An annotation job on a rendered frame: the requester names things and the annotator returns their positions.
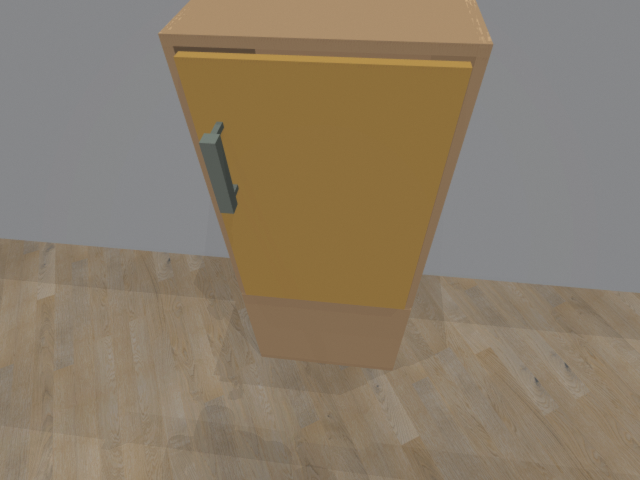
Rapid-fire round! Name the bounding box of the handle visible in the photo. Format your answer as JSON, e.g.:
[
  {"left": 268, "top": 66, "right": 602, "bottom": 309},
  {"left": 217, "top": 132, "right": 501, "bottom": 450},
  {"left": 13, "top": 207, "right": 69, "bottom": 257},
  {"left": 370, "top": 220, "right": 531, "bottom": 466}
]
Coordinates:
[{"left": 199, "top": 122, "right": 239, "bottom": 214}]

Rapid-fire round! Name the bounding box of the cupboard door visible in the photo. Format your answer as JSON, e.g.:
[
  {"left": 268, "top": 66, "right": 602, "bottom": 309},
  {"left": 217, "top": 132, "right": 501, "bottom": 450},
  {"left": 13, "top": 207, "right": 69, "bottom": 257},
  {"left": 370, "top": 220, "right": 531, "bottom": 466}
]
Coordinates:
[{"left": 174, "top": 51, "right": 472, "bottom": 309}]

